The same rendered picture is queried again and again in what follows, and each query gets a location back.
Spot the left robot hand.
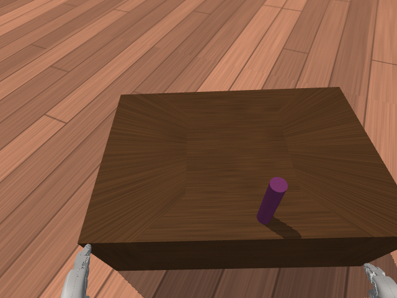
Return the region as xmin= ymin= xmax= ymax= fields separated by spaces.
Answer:
xmin=60 ymin=244 xmax=91 ymax=298

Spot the right robot hand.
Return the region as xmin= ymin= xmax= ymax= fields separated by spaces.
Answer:
xmin=364 ymin=263 xmax=397 ymax=298

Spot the can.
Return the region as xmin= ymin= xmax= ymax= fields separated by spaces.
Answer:
xmin=257 ymin=177 xmax=288 ymax=224

